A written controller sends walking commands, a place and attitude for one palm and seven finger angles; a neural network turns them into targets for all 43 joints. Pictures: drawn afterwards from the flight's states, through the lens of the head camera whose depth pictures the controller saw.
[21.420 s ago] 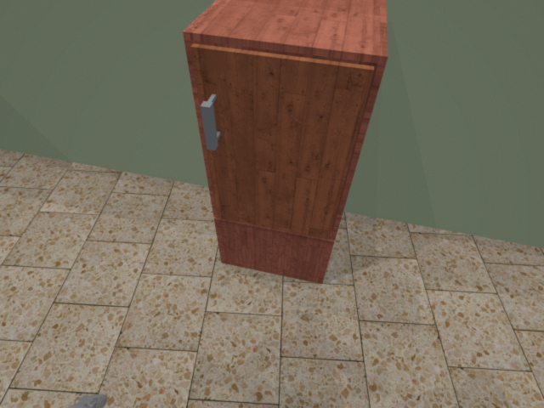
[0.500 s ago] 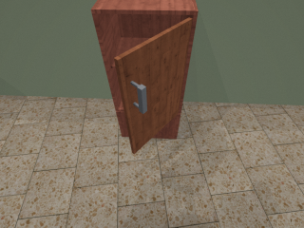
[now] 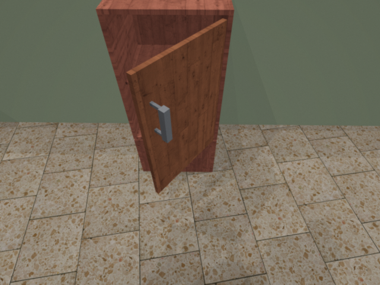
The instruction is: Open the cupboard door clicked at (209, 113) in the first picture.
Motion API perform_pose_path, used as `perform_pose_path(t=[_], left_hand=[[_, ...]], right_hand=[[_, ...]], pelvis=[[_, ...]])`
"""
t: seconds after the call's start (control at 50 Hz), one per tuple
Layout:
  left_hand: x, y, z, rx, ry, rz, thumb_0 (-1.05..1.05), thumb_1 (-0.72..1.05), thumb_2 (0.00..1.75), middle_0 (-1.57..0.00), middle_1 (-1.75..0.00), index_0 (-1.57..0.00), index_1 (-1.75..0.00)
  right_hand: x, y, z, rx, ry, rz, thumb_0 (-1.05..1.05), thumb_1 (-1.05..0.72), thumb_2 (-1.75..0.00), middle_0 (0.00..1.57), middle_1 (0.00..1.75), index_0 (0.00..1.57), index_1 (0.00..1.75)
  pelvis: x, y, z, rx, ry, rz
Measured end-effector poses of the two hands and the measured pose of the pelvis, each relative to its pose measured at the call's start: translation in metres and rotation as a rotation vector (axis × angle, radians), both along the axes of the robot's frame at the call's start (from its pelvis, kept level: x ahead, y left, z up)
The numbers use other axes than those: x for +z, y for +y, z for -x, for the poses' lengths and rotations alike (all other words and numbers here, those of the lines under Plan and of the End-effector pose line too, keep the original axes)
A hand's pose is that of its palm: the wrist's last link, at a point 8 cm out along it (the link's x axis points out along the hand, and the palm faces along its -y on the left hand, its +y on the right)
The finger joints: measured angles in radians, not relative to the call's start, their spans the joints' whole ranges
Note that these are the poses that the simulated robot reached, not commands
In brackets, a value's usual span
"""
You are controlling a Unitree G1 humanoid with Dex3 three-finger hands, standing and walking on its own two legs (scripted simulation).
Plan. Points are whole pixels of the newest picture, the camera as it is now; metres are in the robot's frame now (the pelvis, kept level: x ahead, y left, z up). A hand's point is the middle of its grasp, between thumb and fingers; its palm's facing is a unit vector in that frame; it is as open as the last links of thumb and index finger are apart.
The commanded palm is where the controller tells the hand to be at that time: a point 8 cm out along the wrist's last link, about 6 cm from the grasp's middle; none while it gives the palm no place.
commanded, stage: walk to a spot facing it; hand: left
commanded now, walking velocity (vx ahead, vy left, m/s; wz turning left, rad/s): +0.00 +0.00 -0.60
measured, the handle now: (160, 121) +0.54 +0.13 -0.01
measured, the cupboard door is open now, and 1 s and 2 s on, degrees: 51 51 51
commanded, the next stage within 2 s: none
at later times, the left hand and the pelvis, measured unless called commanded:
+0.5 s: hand out of the picture +0.11 +0.16 -0.16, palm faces -0.20 -0.93 -0.32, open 7.3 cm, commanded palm none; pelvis -0.02 -0.03 -0.01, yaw -15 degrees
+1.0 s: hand (164, 274) +0.18 +0.08 -0.17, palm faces -0.52 -0.81 -0.26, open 7.4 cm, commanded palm none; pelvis -0.02 -0.05 -0.02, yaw -34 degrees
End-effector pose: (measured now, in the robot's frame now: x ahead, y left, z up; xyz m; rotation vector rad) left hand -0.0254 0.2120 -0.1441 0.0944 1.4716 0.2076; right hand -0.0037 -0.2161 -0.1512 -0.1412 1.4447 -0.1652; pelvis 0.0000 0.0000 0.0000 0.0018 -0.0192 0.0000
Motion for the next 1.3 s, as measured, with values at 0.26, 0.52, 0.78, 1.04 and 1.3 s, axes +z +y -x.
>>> perform_pose_path(t=[0.26,0.52,0.78,1.04,1.3], left_hand=[[0.002,0.034,-0.069,-0.159,-0.076,-0.056,0.0,0.91,0.9,-0.2,-0.3,-0.2,-0.3],[0.022,-0.006,-0.141,-0.363,-0.226,-0.119,0.0,0.91,0.9,-0.2,-0.3,-0.2,-0.3],[-0.004,-0.028,-0.17,-0.496,-0.186,0.004,0.0,0.91,0.9,-0.21,-0.3,-0.21,-0.3],[0.01,-0.099,-0.224,-0.742,-0.277,-0.025,0.0,0.91,0.9,-0.2,-0.3,-0.2,-0.3],[0.014,-0.141,-0.226,-0.862,-0.226,0.021,0.0,0.91,0.9,-0.21,-0.3,-0.21,-0.3]], right_hand=[[0.001,-0.021,0.009,-0.103,-0.097,0.062,0.01,-0.91,-0.9,0.2,0.3,0.2,0.3],[-0.003,-0.078,0.014,-0.239,-0.164,0.065,0.01,-0.91,-0.9,0.2,0.3,0.2,0.3],[0.026,-0.075,0.006,-0.325,-0.313,0.171,0.01,-0.91,-0.9,0.2,0.3,0.2,0.3],[-0.008,-0.075,0.127,-0.56,-0.114,0.098,0.01,-0.9,-0.9,0.2,0.3,0.2,0.3],[0.022,-0.084,0.139,-0.721,-0.178,0.156,0.01,-0.91,-0.9,0.2,0.3,0.2,0.3]], pelvis=[[-0.007,0.003,0.012,-0.142,0.02,-0.02],[-0.007,-0.03,0.021,-0.283,0.016,-0.033],[-0.009,-0.019,0.011,-0.446,0.044,-0.007],[-0.018,-0.055,0.024,-0.614,0.028,-0.007],[0.0,-0.064,0.018,-0.768,0.027,-0.032]])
